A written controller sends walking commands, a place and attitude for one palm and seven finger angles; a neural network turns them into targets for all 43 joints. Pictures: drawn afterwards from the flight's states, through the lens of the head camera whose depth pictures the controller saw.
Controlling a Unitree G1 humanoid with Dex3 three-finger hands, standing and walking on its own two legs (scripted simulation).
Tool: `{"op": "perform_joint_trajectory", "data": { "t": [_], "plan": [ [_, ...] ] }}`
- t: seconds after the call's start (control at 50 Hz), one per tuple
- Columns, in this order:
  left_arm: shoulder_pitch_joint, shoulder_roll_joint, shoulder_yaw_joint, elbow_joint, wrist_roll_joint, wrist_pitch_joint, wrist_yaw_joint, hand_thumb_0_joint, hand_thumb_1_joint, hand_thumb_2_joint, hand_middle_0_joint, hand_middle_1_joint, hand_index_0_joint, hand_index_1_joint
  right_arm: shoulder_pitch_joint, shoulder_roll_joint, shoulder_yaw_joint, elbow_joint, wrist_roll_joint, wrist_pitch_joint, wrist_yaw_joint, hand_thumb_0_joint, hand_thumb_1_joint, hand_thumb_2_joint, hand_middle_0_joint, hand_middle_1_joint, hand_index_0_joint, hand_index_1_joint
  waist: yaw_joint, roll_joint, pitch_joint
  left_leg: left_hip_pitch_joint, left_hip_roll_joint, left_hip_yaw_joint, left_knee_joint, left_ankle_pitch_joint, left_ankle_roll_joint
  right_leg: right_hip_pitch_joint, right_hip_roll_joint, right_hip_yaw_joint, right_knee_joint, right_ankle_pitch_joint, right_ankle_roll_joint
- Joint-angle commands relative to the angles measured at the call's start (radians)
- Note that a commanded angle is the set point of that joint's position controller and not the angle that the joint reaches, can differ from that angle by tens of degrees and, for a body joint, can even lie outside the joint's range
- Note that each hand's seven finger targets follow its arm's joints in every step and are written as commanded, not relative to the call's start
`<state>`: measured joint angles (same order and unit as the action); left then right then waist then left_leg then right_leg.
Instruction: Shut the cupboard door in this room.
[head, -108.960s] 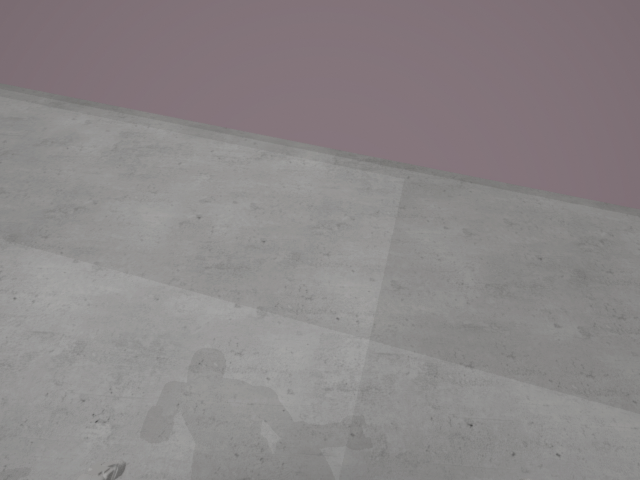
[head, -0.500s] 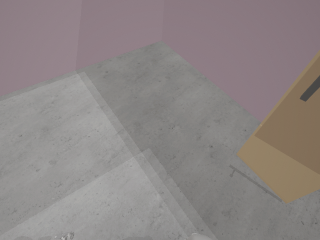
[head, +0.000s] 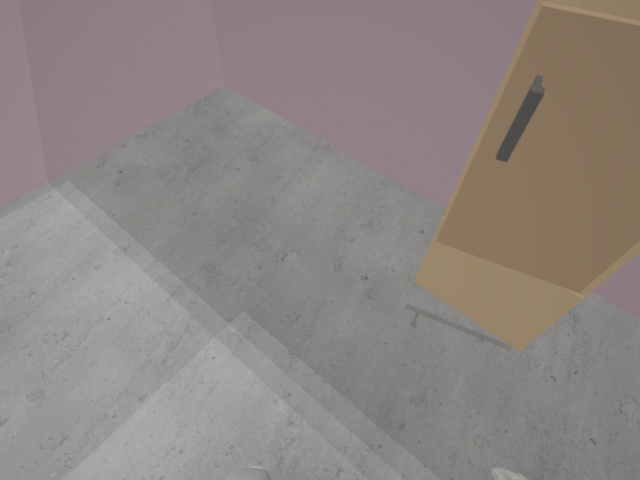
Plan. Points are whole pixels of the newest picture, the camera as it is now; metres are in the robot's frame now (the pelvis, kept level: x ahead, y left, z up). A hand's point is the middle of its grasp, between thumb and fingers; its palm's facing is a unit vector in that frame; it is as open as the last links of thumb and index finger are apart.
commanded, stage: turn to face it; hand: left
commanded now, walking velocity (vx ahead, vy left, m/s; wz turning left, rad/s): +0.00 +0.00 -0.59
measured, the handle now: (519, 119) +0.70 -0.30 +0.06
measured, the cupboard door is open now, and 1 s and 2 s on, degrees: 15 15 15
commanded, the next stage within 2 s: take the last steps up to it in 0.48 s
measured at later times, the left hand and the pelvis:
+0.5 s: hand (217, 451) +0.17 +0.16 -0.15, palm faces -0.25 -0.93 -0.27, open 7.4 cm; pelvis +0.01 -0.01 -0.01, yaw -15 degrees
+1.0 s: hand (230, 449) +0.18 +0.15 -0.18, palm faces -0.35 -0.93 -0.14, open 7.4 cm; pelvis +0.08 -0.03 +0.01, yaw -23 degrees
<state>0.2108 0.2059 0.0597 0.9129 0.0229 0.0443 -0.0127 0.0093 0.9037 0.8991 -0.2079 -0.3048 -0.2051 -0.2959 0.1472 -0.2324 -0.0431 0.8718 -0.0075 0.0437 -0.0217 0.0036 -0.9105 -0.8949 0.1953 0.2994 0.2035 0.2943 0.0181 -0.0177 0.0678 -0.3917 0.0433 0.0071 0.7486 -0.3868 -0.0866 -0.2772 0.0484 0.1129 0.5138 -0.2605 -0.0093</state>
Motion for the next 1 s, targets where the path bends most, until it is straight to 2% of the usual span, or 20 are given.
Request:
{"op": "perform_joint_trajectory", "data": {
  "t": [0.0, 0.02, 0.04, 0.06, 0.08, 0.16, 0.32, 0.38, 0.4, 0.44, 0.48, 0.58, 0.72, 0.78, 0.8, 0.82, 0.84, 0.86, 0.9, 0.98],
  "plan": [
    [-0.052, 0.164, 0.048, -0.099, -0.016, -0.01, 0.015, 0.0, 0.9, 0.9, -0.2, -0.3, -0.2, -0.3, 0.153, -0.15, -0.033, -0.038, -0.002, -0.047, -0.016, 0.0, -0.9, -0.9, 0.2, 0.3, 0.2, 0.3, -0.069, 0.016, -0.154, 0.328, 0.089, -0.075, -0.403, 0.197, 0.041, -0.12, -0.095, 0.166, 0.059, 0.187, -0.051],
    [-0.013, 0.104, 0.037, -0.109, -0.023, -0.009, 0.007, 0.0, 0.9, 0.9, -0.2, -0.3, -0.2, -0.3, 0.164, -0.247, -0.051, -0.047, -0.013, -0.05, -0.015, 0.0, -0.9, -0.9, 0.2, 0.3, 0.2, 0.3, -0.06, 0.295, -0.173, 0.408, 0.331, -0.323, -0.452, 0.315, 0.125, -0.269, 0.034, 0.021, 0.266, -0.201, 0.007],
    [-0.03, 0.125, 0.038, -0.12, -0.013, -0.006, 0.005, 0.0, 0.9, 0.9, -0.2, -0.3, -0.2, -0.3, 0.167, -0.265, -0.049, -0.06, -0.02, -0.042, -0.018, 0.0, -0.9, -0.9, 0.2, 0.3, 0.2, 0.3, -0.069, 0.302, -0.142, 0.323, 0.444, -0.369, -0.464, 0.379, 0.216, -0.271, 0.007, -0.051, 0.469, -0.375, 0.025],
    [-0.028, 0.136, 0.045, -0.126, -0.006, -0.005, -0.001, 0.0, 0.9, 0.9, -0.2, -0.3, -0.2, -0.3, 0.128, -0.241, -0.039, -0.084, -0.028, -0.038, -0.018, 0.0, -0.9, -0.9, 0.2, 0.3, 0.2, 0.3, -0.049, 0.184, -0.1, 0.214, 0.432, -0.318, -0.467, 0.34, 0.248, -0.235, -0.032, -0.045, 0.573, -0.338, 0.029],
    [-0.015, 0.138, 0.054, -0.099, 0.005, 0.003, -0.005, 0.0, 0.9, 0.9, -0.2, -0.3, -0.2, -0.3, 0.074, -0.202, -0.03, -0.082, -0.029, -0.046, -0.021, 0.0, -0.9, -0.9, 0.2, 0.3, 0.2, 0.3, -0.019, 0.256, -0.085, 0.214, 0.369, -0.265, -0.472, 0.408, 0.223, -0.271, -0.036, -0.05, 0.639, -0.282, 0.045],
    [-0.021, 0.117, 0.046, -0.081, -0.005, 0.011, -0.022, 0.0, 0.9, 0.9, -0.2, -0.3, -0.2, -0.3, 0.084, -0.16, -0.018, -0.075, -0.026, -0.048, -0.027, 0.0, -0.9, -0.9, 0.2, 0.3, 0.2, 0.3, -0.021, 0.206, -0.08, 0.282, 0.275, -0.049, -0.399, 0.613, 0.201, -0.278, -0.062, -0.097, 0.652, -0.187, 0.065],
    [-0.087, 0.079, 0.019, -0.089, -0.005, 0.003, -0.019, 0.0, 0.9, 0.9, -0.2, -0.3, -0.2, -0.3, 0.167, -0.185, -0.043, -0.007, -0.025, -0.039, -0.013, 0.0, -0.9, -0.9, 0.2, 0.3, 0.2, 0.3, -0.065, 0.248, -0.106, 0.324, 0.295, 0.017, -0.33, 0.656, 0.219, -0.119, -0.054, -0.192, 0.264, -0.192, 0.045],
    [-0.012, 0.09, 0.02, -0.059, -0.006, -0.009, -0.014, 0.0, 0.9, 0.9, -0.2, -0.3, -0.2, -0.3, 0.139, -0.194, -0.047, 0.006, -0.017, -0.035, -0.008, 0.0, -0.9, -0.9, 0.2, 0.3, 0.2, 0.3, -0.016, 0.214, -0.115, 0.238, 0.268, 0.062, -0.243, 0.566, 0.162, 0.067, -0.039, -0.214, 0.002, 0.024, 0.022],
    [0.045, 0.128, 0.029, -0.039, -0.002, -0.017, -0.009, 0.0, 0.9, 0.9, -0.2, -0.3, -0.2, -0.3, 0.135, -0.175, -0.047, 0.003, -0.009, -0.034, -0.004, 0.0, -0.9, -0.9, 0.2, 0.3, 0.2, 0.3, 0.009, 0.126, -0.136, 0.159, 0.224, 0.097, -0.159, 0.435, 0.113, 0.191, -0.081, -0.152, -0.112, 0.15, 0.005],
    [0.134, 0.286, 0.052, -0.003, 0.0, -0.032, 0.016, 0.0, 0.9, 0.9, -0.2, -0.3, -0.2, -0.3, 0.056, -0.073, -0.02, -0.051, -0.002, -0.023, -0.001, 0.0, -0.9, -0.9, 0.2, 0.3, 0.2, 0.3, 0.063, -0.248, -0.114, -0.155, 0.028, 0.132, 0.209, -0.269, 0.028, 0.28, -0.449, 0.266, -0.183, 0.599, -0.183],
    [0.06, 0.237, 0.045, -0.016, 0.001, -0.032, 0.029, 0.0, 0.9, 0.9, -0.2, -0.3, -0.2, -0.3, 0.061, -0.079, -0.025, -0.028, -0.007, -0.007, -0.006, 0.0, -0.9, -0.9, 0.2, 0.3, 0.2, 0.3, 0.024, -0.223, -0.052, -0.21, 0.049, -0.004, 0.365, -0.189, 0.042, 0.171, -0.389, 0.213, -0.214, 0.433, -0.217],
    [-0.022, 0.158, 0.02, -0.03, -0.004, -0.044, 0.032, 0.0, 0.9, 0.9, -0.2, -0.3, -0.2, -0.3, 0.14, -0.068, -0.021, 0.042, -0.014, -0.008, 0.006, 0.0, -0.9, -0.9, 0.2, 0.3, 0.2, 0.3, -0.038, -0.138, -0.097, -0.121, 0.041, 0.021, 0.329, -0.004, 0.014, 0.148, -0.266, 0.027, -0.188, 0.434, -0.163],
    [0.037, 0.174, 0.04, 0.013, 0.007, -0.052, 0.013, 0.0, 0.9, 0.9, -0.2, -0.3, -0.2, -0.3, 0.066, -0.062, -0.027, 0.007, -0.021, -0.042, 0.013, 0.0, -0.9, -0.9, 0.2, 0.3, 0.2, 0.3, 0.002, -0.148, -0.043, -0.091, 0.029, 0.072, 0.021, -0.05, 0.024, 0.162, -0.269, 0.138, -0.264, -0.037, -0.218],
    [-0.01, 0.159, 0.04, 0.013, -0.002, -0.046, 0.005, 0.0, 0.9, 0.9, -0.2, -0.3, -0.2, -0.3, 0.19, -0.06, -0.022, 0.05, -0.023, -0.065, 0.0, 0.0, -0.9, -0.9, 0.2, 0.3, 0.2, 0.3, -0.068, -0.099, -0.03, 0.205, -0.002, 0.108, -0.245, 0.106, 0.037, -0.032, -0.203, 0.111, -0.177, -0.126, -0.168],
    [-0.016, 0.12, 0.03, 0.007, -0.009, -0.042, 0.0, 0.0, 0.9, 0.9, -0.2, -0.3, -0.2, -0.3, 0.275, -0.095, -0.028, 0.079, -0.023, -0.075, -0.007, 0.0, -0.9, -0.9, 0.2, 0.3, 0.2, 0.3, -0.106, 0.011, -0.048, 0.382, 0.039, 0.054, -0.347, 0.101, 0.045, -0.17, -0.14, 0.062, -0.059, -0.179, -0.124],
    [-0.011, 0.046, 0.016, -0.01, -0.014, -0.04, -0.011, 0.0, 0.9, 0.9, -0.2, -0.3, -0.2, -0.3, 0.367, -0.191, -0.05, 0.104, -0.037, -0.079, -0.013, 0.0, -0.9, -0.9, 0.2, 0.3, 0.2, 0.3, -0.139, 0.301, -0.064, 0.478, 0.277, -0.286, -0.476, -0.134, 0.106, -0.346, -0.01, -0.06, 0.214, -0.26, -0.06],
    [-0.064, 0.061, 0.014, -0.054, -0.004, -0.04, -0.016, 0.0, 0.9, 0.9, -0.2, -0.3, -0.2, -0.3, 0.429, -0.257, -0.058, 0.103, -0.043, -0.08, -0.024, 0.0, -0.9, -0.9, 0.2, 0.3, 0.2, 0.3, -0.165, 0.337, -0.033, 0.435, 0.479, -0.54, -0.598, -0.27, 0.197, -0.442, -0.001, -0.109, 0.451, -0.329, -0.034],
    [-0.103, 0.097, 0.026, -0.069, 0.009, -0.034, -0.025, 0.0, 0.9, 0.9, -0.2, -0.3, -0.2, -0.3, 0.384, -0.254, -0.054, 0.087, -0.037, -0.074, -0.025, 0.0, -0.9, -0.9, 0.2, 0.3, 0.2, 0.3, -0.142, 0.188, 0.042, 0.322, 0.497, -0.507, -0.636, -0.317, 0.228, -0.445, -0.072, -0.04, 0.554, -0.261, -0.039],
    [-0.052, 0.105, 0.042, -0.024, 0.022, -0.026, -0.038, 0.0, 0.9, 0.9, -0.2, -0.3, -0.2, -0.3, 0.25, -0.172, -0.03, 0.054, -0.035, -0.081, -0.025, 0.0, -0.9, -0.9, 0.2, 0.3, 0.2, 0.3, -0.068, 0.207, 0.101, 0.182, 0.385, -0.338, -0.645, -0.242, 0.151, -0.412, -0.097, -0.05, 0.652, -0.102, -0.017],
    [0.011, 0.059, 0.028, 0.017, 0.012, -0.02, -0.046, 0.0, 0.9, 0.9, -0.2, -0.3, -0.2, -0.3, 0.281, -0.112, -0.009, 0.079, -0.026, -0.107, -0.029, 0.0, -0.9, -0.9, 0.2, 0.3, 0.2, 0.3, -0.042, 0.169, 0.038, 0.292, 0.282, -0.027, -0.558, 0.263, 0.131, -0.406, -0.096, -0.082, 0.655, 0.047, 0.017]
  ]
}}
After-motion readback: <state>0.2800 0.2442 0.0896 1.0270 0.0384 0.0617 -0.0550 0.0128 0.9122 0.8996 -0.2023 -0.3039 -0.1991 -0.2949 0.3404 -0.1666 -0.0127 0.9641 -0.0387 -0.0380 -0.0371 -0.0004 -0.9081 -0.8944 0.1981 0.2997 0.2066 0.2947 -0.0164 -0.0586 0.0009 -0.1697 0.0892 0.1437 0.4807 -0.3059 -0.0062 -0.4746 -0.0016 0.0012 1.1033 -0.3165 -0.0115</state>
